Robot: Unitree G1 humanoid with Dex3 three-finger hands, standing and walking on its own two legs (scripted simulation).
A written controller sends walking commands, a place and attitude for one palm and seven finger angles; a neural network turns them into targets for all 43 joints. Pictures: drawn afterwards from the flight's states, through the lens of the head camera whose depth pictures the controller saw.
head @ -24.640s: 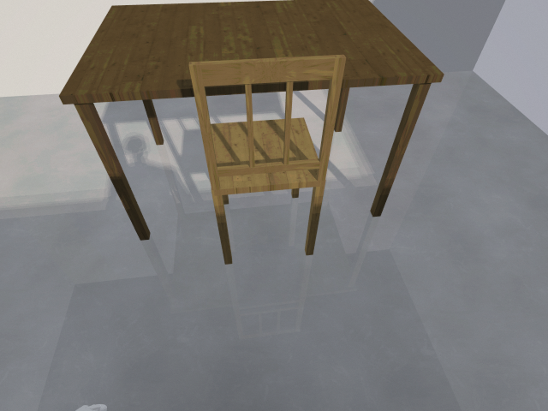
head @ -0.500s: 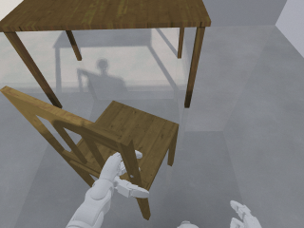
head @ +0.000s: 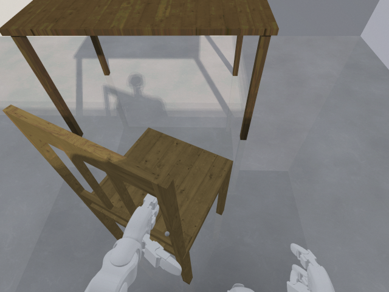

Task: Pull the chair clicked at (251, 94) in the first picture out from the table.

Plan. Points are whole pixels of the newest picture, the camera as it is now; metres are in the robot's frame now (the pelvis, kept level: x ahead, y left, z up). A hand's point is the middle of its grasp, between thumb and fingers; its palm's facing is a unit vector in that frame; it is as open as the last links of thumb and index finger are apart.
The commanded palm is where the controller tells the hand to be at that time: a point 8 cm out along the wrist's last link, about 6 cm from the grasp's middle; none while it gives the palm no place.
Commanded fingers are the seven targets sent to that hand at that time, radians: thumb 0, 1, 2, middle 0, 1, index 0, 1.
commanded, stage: draw the fingers out of the gap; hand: left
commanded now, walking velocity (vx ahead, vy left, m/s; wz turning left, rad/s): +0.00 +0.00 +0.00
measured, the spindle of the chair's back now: (93, 183) +0.38 +0.26 -0.04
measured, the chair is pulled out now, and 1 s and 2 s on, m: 0.60 0.60 0.60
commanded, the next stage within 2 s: draw the hand back to the body in 0.70 s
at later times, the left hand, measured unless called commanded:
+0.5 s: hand (156, 282) +0.16 +0.08 -0.02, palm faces -0.22 -0.97 -0.05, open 17.5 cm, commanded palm +0.15 +0.12 -0.01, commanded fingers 0.00 -0.55 0.20 0.00 0.00 0.00 0.00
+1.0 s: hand (129, 281) +0.15 +0.11 +0.04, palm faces +0.02 -1.00 +0.08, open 17.3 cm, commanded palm +0.11 +0.15 +0.03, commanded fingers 0.00 -0.55 0.20 0.00 0.00 0.00 0.00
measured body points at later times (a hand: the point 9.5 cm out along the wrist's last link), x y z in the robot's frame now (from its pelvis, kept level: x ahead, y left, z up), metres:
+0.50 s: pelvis +0.00 +0.01 -0.01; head +0.02 +0.00 +0.43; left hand +0.17 +0.13 -0.01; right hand +0.18 -0.22 -0.07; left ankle -0.04 +0.13 -0.70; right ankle +0.04 -0.12 -0.70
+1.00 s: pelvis -0.01 +0.02 -0.04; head +0.02 +0.02 +0.41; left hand +0.15 +0.16 +0.03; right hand +0.18 -0.21 -0.09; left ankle -0.04 +0.13 -0.70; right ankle +0.04 -0.12 -0.70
